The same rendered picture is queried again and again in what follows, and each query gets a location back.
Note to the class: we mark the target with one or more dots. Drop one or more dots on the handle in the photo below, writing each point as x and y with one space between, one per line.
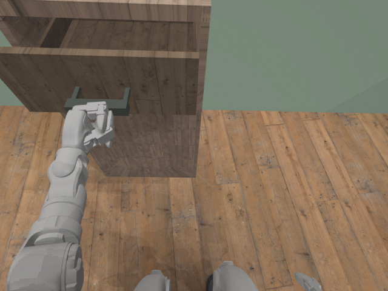
119 107

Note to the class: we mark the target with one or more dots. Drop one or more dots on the robot left shin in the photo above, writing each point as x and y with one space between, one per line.
156 272

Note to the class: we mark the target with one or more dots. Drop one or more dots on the left robot hand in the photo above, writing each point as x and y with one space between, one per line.
77 126

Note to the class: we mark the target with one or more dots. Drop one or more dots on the left robot upper arm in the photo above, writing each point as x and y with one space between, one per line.
50 267

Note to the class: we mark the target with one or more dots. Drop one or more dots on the right robot hand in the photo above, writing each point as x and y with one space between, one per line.
309 284

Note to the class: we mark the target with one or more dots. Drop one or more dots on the drawer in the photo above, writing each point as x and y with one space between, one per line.
157 60

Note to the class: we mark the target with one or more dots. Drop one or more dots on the robot right thigh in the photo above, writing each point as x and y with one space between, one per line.
231 278

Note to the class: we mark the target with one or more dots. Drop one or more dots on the left robot forearm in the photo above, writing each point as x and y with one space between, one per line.
63 208

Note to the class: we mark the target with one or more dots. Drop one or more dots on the cabinet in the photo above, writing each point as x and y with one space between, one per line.
145 145

